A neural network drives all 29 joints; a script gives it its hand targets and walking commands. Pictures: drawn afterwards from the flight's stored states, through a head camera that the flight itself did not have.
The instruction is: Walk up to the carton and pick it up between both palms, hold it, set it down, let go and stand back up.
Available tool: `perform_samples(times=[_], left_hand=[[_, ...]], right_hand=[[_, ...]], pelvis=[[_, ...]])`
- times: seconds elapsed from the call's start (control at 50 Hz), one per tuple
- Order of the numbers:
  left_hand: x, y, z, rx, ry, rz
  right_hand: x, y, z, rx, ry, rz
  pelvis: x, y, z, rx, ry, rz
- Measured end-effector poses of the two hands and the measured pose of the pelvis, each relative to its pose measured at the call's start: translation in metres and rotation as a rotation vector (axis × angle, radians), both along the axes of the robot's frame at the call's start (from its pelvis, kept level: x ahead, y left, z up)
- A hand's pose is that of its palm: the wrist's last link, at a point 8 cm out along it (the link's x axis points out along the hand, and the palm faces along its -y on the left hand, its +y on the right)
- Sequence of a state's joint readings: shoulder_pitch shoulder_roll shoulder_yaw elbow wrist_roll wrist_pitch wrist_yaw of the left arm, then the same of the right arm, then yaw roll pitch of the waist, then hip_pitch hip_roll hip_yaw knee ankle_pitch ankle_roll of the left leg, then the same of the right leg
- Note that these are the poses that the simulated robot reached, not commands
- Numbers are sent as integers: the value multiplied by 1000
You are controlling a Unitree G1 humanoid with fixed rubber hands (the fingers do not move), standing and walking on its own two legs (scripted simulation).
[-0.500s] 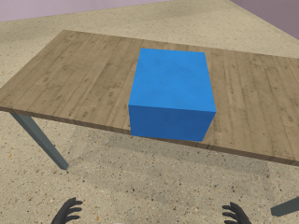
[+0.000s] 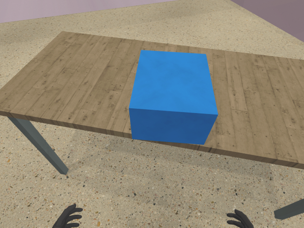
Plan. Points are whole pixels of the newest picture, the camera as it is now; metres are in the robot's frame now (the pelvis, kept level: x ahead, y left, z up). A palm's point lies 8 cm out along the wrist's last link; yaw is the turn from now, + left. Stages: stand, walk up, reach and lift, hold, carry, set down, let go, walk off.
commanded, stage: stand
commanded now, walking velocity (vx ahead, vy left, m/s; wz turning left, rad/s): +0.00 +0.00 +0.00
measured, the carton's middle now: (170, 94) +0.52 -0.05 +0.02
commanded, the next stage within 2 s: walk up in 0.56 s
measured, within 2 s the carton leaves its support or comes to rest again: neither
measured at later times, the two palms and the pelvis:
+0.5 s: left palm out of the picture +0.11 +0.25 -0.09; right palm out of the picture +0.10 -0.25 -0.10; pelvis +0.00 +0.00 +0.00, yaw -1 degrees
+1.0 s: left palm out of the picture +0.11 +0.26 -0.10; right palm out of the picture +0.08 -0.26 -0.10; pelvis +0.02 +0.00 +0.00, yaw -6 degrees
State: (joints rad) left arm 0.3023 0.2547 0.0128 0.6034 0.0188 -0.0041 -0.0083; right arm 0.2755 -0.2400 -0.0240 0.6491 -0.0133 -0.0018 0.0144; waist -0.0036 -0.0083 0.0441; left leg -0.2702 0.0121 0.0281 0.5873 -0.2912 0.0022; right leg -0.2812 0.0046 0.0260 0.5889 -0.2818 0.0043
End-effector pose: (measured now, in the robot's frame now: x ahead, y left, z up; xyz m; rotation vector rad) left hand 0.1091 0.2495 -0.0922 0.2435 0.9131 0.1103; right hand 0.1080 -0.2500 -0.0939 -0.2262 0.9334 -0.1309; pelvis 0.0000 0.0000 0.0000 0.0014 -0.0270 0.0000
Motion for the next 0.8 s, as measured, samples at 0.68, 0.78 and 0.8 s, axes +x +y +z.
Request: perform_samples(times=[0.68,0.78,0.8], left_hand=[[-5,3,-2,6,35,-10],[-7,3,-3,8,40,-13],[-8,3,-3,10,42,-16]], right_hand=[[-14,-3,-2,-7,39,-20],[-17,-4,-3,-12,45,-19],[-17,-4,-3,-16,42,-18]], pelvis=[[1,1,2,0,-1,-13],[1,2,2,2,-1,-21],[2,2,1,3,-1,-31]])
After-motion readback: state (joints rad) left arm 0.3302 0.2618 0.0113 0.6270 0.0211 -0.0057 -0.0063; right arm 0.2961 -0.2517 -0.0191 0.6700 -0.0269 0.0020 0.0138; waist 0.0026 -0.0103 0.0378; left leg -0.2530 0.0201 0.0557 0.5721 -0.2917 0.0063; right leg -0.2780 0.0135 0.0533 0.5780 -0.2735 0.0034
